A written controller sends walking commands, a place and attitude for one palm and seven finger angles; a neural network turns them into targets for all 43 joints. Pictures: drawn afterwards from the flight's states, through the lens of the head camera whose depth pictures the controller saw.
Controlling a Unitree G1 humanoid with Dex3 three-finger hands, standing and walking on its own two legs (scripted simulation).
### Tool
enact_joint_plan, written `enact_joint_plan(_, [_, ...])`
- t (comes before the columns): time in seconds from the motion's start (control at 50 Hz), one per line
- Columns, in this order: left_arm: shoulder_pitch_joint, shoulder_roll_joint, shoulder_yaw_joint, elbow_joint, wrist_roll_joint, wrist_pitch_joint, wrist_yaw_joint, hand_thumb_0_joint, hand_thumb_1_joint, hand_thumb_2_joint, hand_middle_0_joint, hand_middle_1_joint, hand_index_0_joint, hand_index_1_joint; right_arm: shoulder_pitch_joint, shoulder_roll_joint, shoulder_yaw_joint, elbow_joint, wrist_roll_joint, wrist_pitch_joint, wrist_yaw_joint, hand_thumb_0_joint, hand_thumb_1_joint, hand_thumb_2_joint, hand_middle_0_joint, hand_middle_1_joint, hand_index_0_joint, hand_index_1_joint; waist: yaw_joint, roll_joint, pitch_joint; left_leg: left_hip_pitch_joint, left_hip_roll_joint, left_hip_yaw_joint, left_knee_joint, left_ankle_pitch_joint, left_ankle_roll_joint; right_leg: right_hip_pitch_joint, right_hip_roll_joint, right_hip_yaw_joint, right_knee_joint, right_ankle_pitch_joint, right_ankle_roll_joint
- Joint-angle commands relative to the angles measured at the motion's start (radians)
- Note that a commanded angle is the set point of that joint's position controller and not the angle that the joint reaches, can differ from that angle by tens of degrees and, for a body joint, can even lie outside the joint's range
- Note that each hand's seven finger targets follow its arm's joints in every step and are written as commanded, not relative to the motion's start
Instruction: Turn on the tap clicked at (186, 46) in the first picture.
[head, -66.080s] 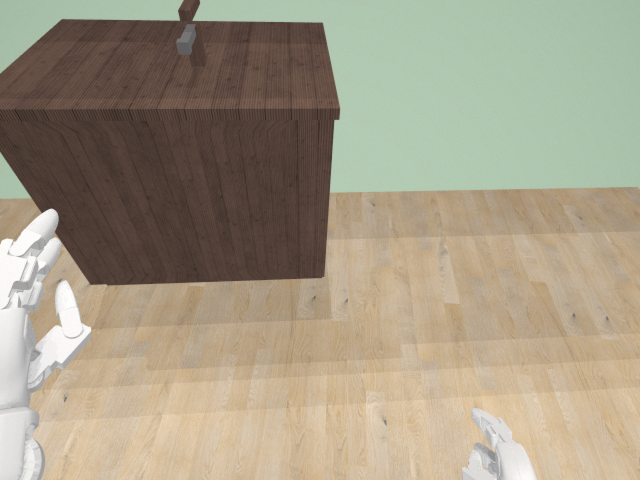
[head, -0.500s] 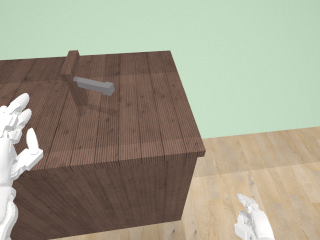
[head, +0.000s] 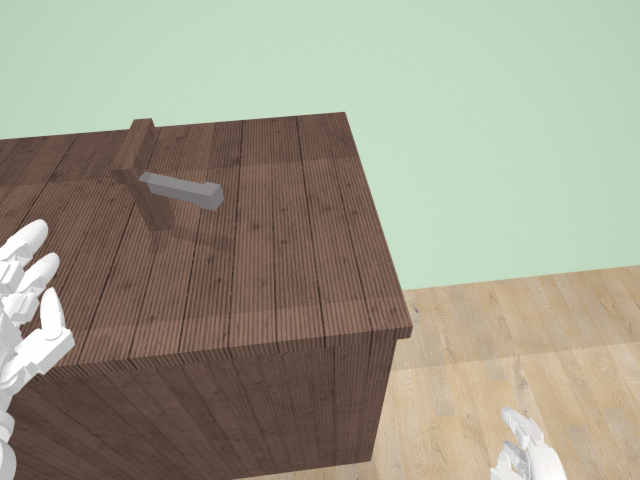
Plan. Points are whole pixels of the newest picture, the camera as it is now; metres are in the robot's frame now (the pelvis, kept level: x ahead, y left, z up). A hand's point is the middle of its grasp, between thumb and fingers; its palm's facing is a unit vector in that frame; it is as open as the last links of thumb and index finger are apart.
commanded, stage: turn the palm inward beside the body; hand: left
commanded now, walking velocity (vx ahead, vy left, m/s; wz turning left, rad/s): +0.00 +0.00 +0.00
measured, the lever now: (210, 196) +0.45 +0.23 +0.12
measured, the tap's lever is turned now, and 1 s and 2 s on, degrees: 64 64 64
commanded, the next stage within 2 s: reach beside the lever's end, fingers flat in 1.32 s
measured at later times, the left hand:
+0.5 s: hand (48, 375) +0.15 +0.25 +0.17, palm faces +0.42 -0.88 -0.20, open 7.4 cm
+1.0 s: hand (79, 379) +0.15 +0.22 +0.17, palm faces +0.42 -0.89 -0.15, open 7.4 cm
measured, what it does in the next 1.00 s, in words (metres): stands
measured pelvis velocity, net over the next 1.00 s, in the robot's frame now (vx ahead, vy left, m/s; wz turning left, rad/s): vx -0.03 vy -0.01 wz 0.03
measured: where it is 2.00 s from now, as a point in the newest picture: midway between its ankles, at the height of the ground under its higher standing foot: outside the picture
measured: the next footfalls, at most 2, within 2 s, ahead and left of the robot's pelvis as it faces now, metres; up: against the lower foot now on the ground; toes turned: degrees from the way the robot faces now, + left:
none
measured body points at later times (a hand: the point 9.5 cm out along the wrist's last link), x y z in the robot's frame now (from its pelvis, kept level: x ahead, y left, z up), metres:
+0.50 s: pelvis -0.03 +0.01 +0.00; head -0.07 -0.01 +0.45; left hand +0.12 +0.30 +0.19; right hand +0.18 -0.18 -0.07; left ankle +0.00 +0.13 -0.72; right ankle -0.02 -0.07 -0.72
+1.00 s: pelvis -0.03 -0.01 +0.00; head -0.06 -0.04 +0.45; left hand +0.12 +0.27 +0.18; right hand +0.19 -0.21 -0.07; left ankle +0.00 +0.13 -0.72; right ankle -0.02 -0.07 -0.72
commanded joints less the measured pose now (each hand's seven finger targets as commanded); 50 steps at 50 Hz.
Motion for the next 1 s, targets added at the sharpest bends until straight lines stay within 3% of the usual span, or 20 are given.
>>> enact_joint_plan(0.0, [-0.074,0.197,0.105,-0.266,0.014,-0.091,0.036,0.000,0.900,0.900,-0.200,-0.300,-0.200,-0.300,-0.105,-0.095,-0.032,-0.160,-0.006,-0.090,-0.011,0.000,-0.900,-0.900,0.200,0.300,0.200,0.300,0.005,0.026,-0.143,0.138,0.011,0.018,-0.026,0.439,0.038,0.008,-0.059,0.008,-0.081,0.499,0.065])
enact_joint_plan(0.06, [-0.086,0.163,0.067,-0.270,0.015,-0.085,0.053,0.000,0.900,0.900,-0.200,-0.300,-0.200,-0.300,-0.095,-0.093,-0.030,-0.164,-0.007,-0.100,-0.013,0.000,-0.900,-0.900,0.200,0.300,0.200,0.300,-0.003,0.003,-0.134,0.125,0.018,-0.002,-0.049,0.407,0.029,-0.003,-0.052,-0.008,-0.087,0.407,0.056])
enact_joint_plan(0.1, [-0.089,0.171,0.069,-0.277,0.027,-0.069,0.070,0.000,0.900,0.900,-0.200,-0.300,-0.200,-0.300,-0.123,-0.085,-0.019,-0.157,-0.002,-0.103,-0.015,0.000,-0.900,-0.900,0.200,0.300,0.200,0.300,0.009,0.046,-0.109,0.124,0.018,-0.005,-0.063,0.365,0.025,-0.011,-0.050,-0.007,-0.099,0.345,0.050])
enact_joint_plan(0.16, [-0.093,0.141,0.030,-0.273,0.017,-0.034,0.075,0.000,0.900,0.900,-0.200,-0.300,-0.200,-0.300,-0.131,-0.085,-0.013,-0.167,-0.002,-0.103,-0.018,0.000,-0.900,-0.900,0.200,0.300,0.200,0.300,0.003,0.014,-0.099,0.108,0.022,-0.016,-0.088,0.301,0.021,-0.014,-0.047,-0.012,-0.116,0.275,0.049])
enact_joint_plan(0.22, [-0.118,0.117,-0.002,-0.290,0.021,0.004,0.087,0.000,0.900,0.900,-0.200,-0.300,-0.200,-0.300,-0.156,-0.074,0.002,-0.170,0.003,-0.101,-0.022,0.000,-0.900,-0.900,0.200,0.300,0.200,0.300,0.001,0.036,-0.061,0.104,0.022,-0.028,-0.120,0.214,0.019,-0.026,-0.046,-0.013,-0.137,0.187,0.047])
enact_joint_plan(0.28, [-0.114,0.128,-0.005,-0.283,0.011,0.045,0.092,0.000,0.900,0.900,-0.200,-0.300,-0.200,-0.300,-0.179,-0.076,0.009,-0.175,0.006,-0.096,-0.027,0.000,-0.900,-0.900,0.200,0.300,0.200,0.300,0.005,0.002,-0.045,0.087,0.023,-0.031,-0.140,0.136,0.024,-0.026,-0.045,-0.008,-0.161,0.117,0.051])
enact_joint_plan(0.4, [-0.143,0.131,-0.010,-0.319,0.022,0.087,0.124,0.000,0.900,0.900,-0.200,-0.300,-0.200,-0.300,-0.225,-0.065,0.027,-0.168,0.011,-0.091,-0.028,0.000,-0.900,-0.900,0.200,0.300,0.200,0.300,0.008,0.043,-0.005,0.078,0.017,-0.039,-0.169,-0.004,0.028,-0.037,-0.047,0.003,-0.191,0.012,0.052])
enact_joint_plan(0.46, [-0.135,0.102,-0.041,-0.321,0.010,0.104,0.127,0.000,0.900,0.900,-0.200,-0.300,-0.200,-0.300,-0.232,-0.065,0.027,-0.176,0.008,-0.091,-0.029,0.000,-0.900,-0.900,0.200,0.300,0.200,0.300,-0.001,-0.006,-0.006,0.072,0.015,-0.035,-0.164,-0.024,0.034,-0.033,-0.051,0.007,-0.206,-0.018,0.056])
enact_joint_plan(0.5, [-0.134,0.121,-0.028,-0.338,0.017,0.111,0.133,0.000,0.900,0.900,-0.200,-0.300,-0.200,-0.300,-0.239,-0.063,0.031,-0.166,0.012,-0.089,-0.028,0.000,-0.900,-0.900,0.200,0.300,0.200,0.300,0.005,0.035,0.007,0.071,0.014,-0.035,-0.167,-0.057,0.031,-0.039,-0.053,0.010,-0.214,-0.044,0.055])
enact_joint_plan(0.52, [-0.133,0.092,-0.055,-0.360,0.016,0.112,0.135,0.000,0.900,0.900,-0.200,-0.300,-0.200,-0.300,-0.241,-0.060,0.030,-0.176,0.011,-0.089,-0.027,0.000,-0.900,-0.900,0.200,0.300,0.200,0.300,0.000,0.037,-0.004,0.075,0.012,-0.034,-0.167,-0.048,0.031,-0.033,-0.055,0.008,-0.207,-0.036,0.053])
enact_joint_plan(0.6, [-0.096,0.113,-0.032,-0.366,0.008,0.123,0.143,0.000,0.900,0.900,-0.200,-0.300,-0.200,-0.300,-0.237,-0.066,0.031,-0.168,0.012,-0.093,-0.025,0.000,-0.900,-0.900,0.200,0.300,0.200,0.300,0.008,0.041,0.000,0.077,0.013,-0.031,-0.151,-0.010,0.032,-0.029,-0.056,0.010,-0.215,-0.013,0.053])
enact_joint_plan(0.62, [-0.098,0.074,-0.065,-0.373,0.001,0.125,0.142,0.000,0.900,0.900,-0.200,-0.300,-0.200,-0.300,-0.236,-0.062,0.030,-0.175,0.012,-0.094,-0.025,0.000,-0.900,-0.900,0.200,0.300,0.200,0.300,0.001,0.024,0.007,0.077,0.012,-0.029,-0.150,-0.004,0.033,-0.030,-0.058,0.009,-0.213,-0.010,0.053])
enact_joint_plan(0.64, [-0.082,0.092,-0.045,-0.365,-0.005,0.128,0.143,0.000,0.900,0.900,-0.200,-0.300,-0.200,-0.300,-0.229,-0.069,0.026,-0.177,0.011,-0.097,-0.025,0.000,-0.900,-0.900,0.200,0.300,0.200,0.300,0.004,-0.009,-0.005,0.074,0.014,-0.029,-0.144,0.012,0.034,-0.022,-0.057,0.008,-0.215,-0.004,0.055])
enact_joint_plan(0.7, [-0.066,0.098,-0.037,-0.377,-0.008,0.137,0.143,0.000,0.900,0.900,-0.200,-0.300,-0.200,-0.300,-0.228,-0.072,0.027,-0.170,0.014,-0.101,-0.024,0.000,-0.900,-0.900,0.200,0.300,0.200,0.300,0.008,0.028,-0.003,0.089,0.014,-0.025,-0.131,0.065,0.033,-0.020,-0.058,0.010,-0.216,0.041,0.053])
enact_joint_plan(0.72, [-0.074,0.070,-0.062,-0.393,-0.012,0.137,0.142,0.000,0.900,0.900,-0.200,-0.300,-0.200,-0.300,-0.221,-0.070,0.025,-0.175,0.012,-0.101,-0.024,0.000,-0.900,-0.900,0.200,0.300,0.200,0.300,0.002,0.022,-0.019,0.097,0.014,-0.025,-0.131,0.084,0.033,-0.015,-0.058,0.004,-0.203,0.063,0.052])
enact_joint_plan(0.76, [-0.069,0.083,-0.043,-0.386,-0.025,0.142,0.140,0.000,0.900,0.900,-0.200,-0.300,-0.200,-0.300,-0.213,-0.077,0.020,-0.178,0.010,-0.107,-0.025,0.000,-0.900,-0.900,0.200,0.300,0.200,0.300,0.005,-0.013,-0.040,0.100,0.014,-0.020,-0.116,0.133,0.037,-0.001,-0.060,0.009,-0.203,0.112,0.056])
enact_joint_plan(0.86, [-0.084,0.076,-0.046,-0.370,-0.041,0.161,0.134,0.000,0.900,0.900,-0.200,-0.300,-0.200,-0.300,-0.211,-0.078,0.021,-0.173,0.016,-0.112,-0.029,0.000,-0.900,-0.900,0.200,0.300,0.200,0.300,0.005,-0.006,-0.028,0.100,0.011,-0.019,-0.111,0.140,0.038,0.002,-0.064,0.020,-0.212,0.125,0.058])
enact_joint_plan(0.9, [-0.091,0.092,-0.033,-0.374,-0.035,0.171,0.135,0.000,0.900,0.900,-0.200,-0.300,-0.200,-0.300,-0.217,-0.077,0.024,-0.163,0.021,-0.113,-0.028,0.000,-0.900,-0.900,0.200,0.300,0.200,0.300,0.009,0.037,-0.017,0.108,0.011,-0.016,-0.107,0.141,0.037,0.000,-0.066,0.028,-0.223,0.121,0.057])
enact_joint_plan(0.94, [-0.084,0.082,-0.044,-0.370,-0.041,0.179,0.136,0.000,0.900,0.900,-0.200,-0.300,-0.200,-0.300,-0.212,-0.077,0.022,-0.176,0.018,-0.116,-0.031,0.000,-0.900,-0.900,0.200,0.300,0.200,0.300,0.005,-0.029,-0.022,0.097,0.011,-0.017,-0.106,0.141,0.040,0.008,-0.068,0.035,-0.225,0.124,0.064])
enact_joint_plan(0.98, [-0.084,0.086,-0.040,-0.372,-0.045,0.184,0.131,0.000,0.900,0.900,-0.200,-0.300,-0.200,-0.300,-0.208,-0.079,0.020,-0.174,0.018,-0.115,-0.030,0.000,-0.900,-0.900,0.200,0.300,0.200,0.300,0.005,-0.037,-0.037,0.097,0.012,-0.011,-0.096,0.158,0.041,0.018,-0.075,0.044,-0.225,0.153,0.070])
